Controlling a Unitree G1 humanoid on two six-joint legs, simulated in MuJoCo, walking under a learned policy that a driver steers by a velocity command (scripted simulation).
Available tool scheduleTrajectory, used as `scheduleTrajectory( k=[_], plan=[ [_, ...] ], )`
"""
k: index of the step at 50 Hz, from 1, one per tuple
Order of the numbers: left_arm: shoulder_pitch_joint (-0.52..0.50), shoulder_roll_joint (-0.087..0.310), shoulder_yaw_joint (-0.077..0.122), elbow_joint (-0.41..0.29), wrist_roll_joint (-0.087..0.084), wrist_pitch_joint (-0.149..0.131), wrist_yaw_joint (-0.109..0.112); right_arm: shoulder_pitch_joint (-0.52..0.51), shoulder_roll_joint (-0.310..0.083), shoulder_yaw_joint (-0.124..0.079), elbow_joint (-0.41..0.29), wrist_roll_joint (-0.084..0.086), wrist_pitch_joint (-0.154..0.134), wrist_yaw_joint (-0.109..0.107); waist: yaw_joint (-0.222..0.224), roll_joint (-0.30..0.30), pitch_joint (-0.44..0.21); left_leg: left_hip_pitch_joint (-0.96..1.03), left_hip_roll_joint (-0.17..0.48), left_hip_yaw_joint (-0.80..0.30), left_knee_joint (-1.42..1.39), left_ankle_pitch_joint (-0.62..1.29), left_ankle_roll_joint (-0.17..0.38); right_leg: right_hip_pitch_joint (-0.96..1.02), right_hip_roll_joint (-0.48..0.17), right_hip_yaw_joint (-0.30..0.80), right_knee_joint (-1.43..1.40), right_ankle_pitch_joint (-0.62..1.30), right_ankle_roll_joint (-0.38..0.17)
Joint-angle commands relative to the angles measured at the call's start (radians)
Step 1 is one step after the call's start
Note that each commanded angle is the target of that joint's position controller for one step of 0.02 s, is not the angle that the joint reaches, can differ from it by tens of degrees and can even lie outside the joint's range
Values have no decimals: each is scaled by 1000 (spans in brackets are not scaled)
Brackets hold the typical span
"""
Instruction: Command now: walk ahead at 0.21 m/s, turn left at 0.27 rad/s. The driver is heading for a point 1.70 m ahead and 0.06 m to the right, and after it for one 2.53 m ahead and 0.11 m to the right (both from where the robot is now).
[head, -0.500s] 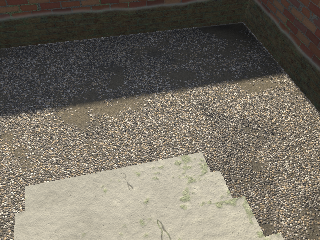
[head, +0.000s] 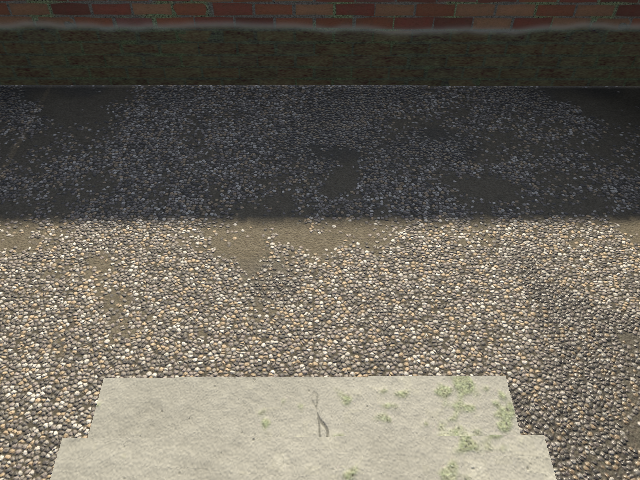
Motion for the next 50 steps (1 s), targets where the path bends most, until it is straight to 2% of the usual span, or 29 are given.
scheduleTrajectory(
  k=[1, 2, 3, 4, 5, 6, 7, 8, 9, 10, 11, 12, 13, 14, 15, 16, 17, 18, 19, 21, 27, 40, 50],
  plan=[
    [-20, 19, 2, -38, -37, -63, 25, 181, 41, 15, 0, -31, 9, 20, -70, -51, 161, 43, 152, 41, -343, 335, -18, -273, -203, 76, -134, 771, -205],
    [6, 10, -6, -10, -29, -76, 34, 197, 47, 19, 21, -42, 16, 34, -60, -81, 150, 67, 145, 52, -407, 390, -26, -303, -192, 73, -112, 671, -194],
    [-23, 9, -20, -9, -21, -84, 47, 199, 19, 12, 38, -37, 17, 53, -37, 25, 119, 107, 168, 47, -722, 689, -26, -304, -163, 36, -88, 514, -174],
    [-31, 48, -16, -2, -23, -85, 48, 137, 14, 2, 38, -33, 17, 67, -29, -17, 117, 227, 162, 104, -901, 733, -37, -342, -144, 34, -106, 429, -126],
    [-59, 92, -10, 9, -15, -81, 30, 87, 14, -5, 27, -24, 23, 76, -37, -72, 104, 364, 138, 143, -864, 745, -38, -430, -149, 55, -78, 417, -73],
    [-81, 116, -12, 7, -30, -79, 15, 94, -25, -26, 21, -15, 21, 69, -67, -99, 75, 435, 113, 139, -812, 704, -32, -437, -194, 99, -55, 467, -49],
    [-124, 141, -5, -5, -49, -83, 3, 101, -69, -50, 21, -14, 9, 52, -87, -88, 36, 470, 119, 107, -922, 634, -31, -357, -211, 110, -25, 481, -46],
    [-140, 136, -9, -5, -70, -79, -12, 81, -98, -65, 19, -1, -6, 38, -96, -70, 29, 494, 126, 98, -1067, 622, -28, -265, -222, 133, 14, 496, -20],
    [-115, 131, -10, 3, -94, -70, -32, 52, -111, -72, 24, 10, -17, 24, -80, -44, 11, 517, 138, 95, -1187, 682, -12, -171, -214, 153, 54, 456, 17],
    [11, 149, 19, 10, -106, -59, -29, -76, -174, -76, 0, 23, -23, 12, 39, 46, -45, 542, 171, 53, -1282, 819, 42, -65, -139, 113, 62, 248, 45],
    [162, 173, 41, 35, -91, -49, -7, -173, -185, -77, -17, 25, -20, 15, 132, 63, -53, 527, 176, 41, -1299, 741, 112, -11, -90, 84, 30, 68, 50],
    [112, 176, 49, 28, -87, -36, 8, -200, -175, -78, -24, 15, -13, 8, 112, 48, -25, 503, 160, 56, -1347, 594, 111, -3, -74, 77, 15, -100, 32],
    [87, 144, 49, 16, -73, -31, 24, -229, -170, -83, -24, 18, -9, 4, 127, 64, 24, 425, 142, 58, -1368, 388, 116, 4, -77, 66, -18, -170, 33],
    [24, 124, 49, 8, -70, -30, 36, -250, -152, -91, -30, 27, -3, 0, 107, 54, 82, 339, 143, 28, -1412, 246, 125, 15, -67, 39, -32, -247, 21],
    [21, 75, 40, 25, -84, -29, 33, -223, -136, -92, -6, 35, 0, 1, 95, 35, 118, 325, 150, 23, -1447, 228, 115, 25, -63, 38, -51, -252, 12],
    [30, 51, 36, 37, -93, -31, 26, -194, -128, -93, 10, 36, 4, 2, 87, 35, 131, 341, 143, 35, -1447, 270, 111, 39, -59, 38, -68, -186, 11],
    [46, 49, 41, 50, -93, -34, 23, -180, -114, -92, 20, 32, 5, 4, 85, 44, 111, 375, 131, 54, -1431, 351, 106, 64, -48, 22, -64, -81, 10],
    [35, 61, 48, 51, -88, -36, 22, -174, -101, -89, 25, 28, 3, 6, 78, 42, 80, 406, 122, 71, -1415, 436, 105, 94, -36, 7, -49, 28, 9],
    [15, 67, 50, 49, -85, -38, 20, -204, -107, -92, 17, 23, 3, 5, 77, 48, 51, 433, 107, 91, -1394, 530, 101, 116, -35, 3, -37, 128, 8],
    [1, 77, 59, 54, -83, -36, 22, -216, -113, -94, 18, 26, 4, 2, 70, 41, 22, 462, 104, 102, -1382, 621, 96, 131, -30, -6, -21, 198, 20],
    [7, 76, 72, 92, -73, -33, 19, -224, -137, -104, 54, 20, 13, -2, 65, 28, 45, 485, 92, 112, -1388, 608, 96, 110, -36, -5, -27, 176, 32],
    [42, 39, 80, 178, -68, -24, 22, -240, -113, -101, 148, 21, 9, -8, 71, 4, 67, 507, 72, 127, -1405, 594, 107, 102, -41, -12, -19, 124, 41],
    [101, -4, 74, 245, -64, -21, 25, -207, -80, -96, 217, 22, 6, -7, 71, -6, 96, 508, 61, 133, -1412, 567, 115, 83, -48, -13, -16, 83, 45]
  ],
)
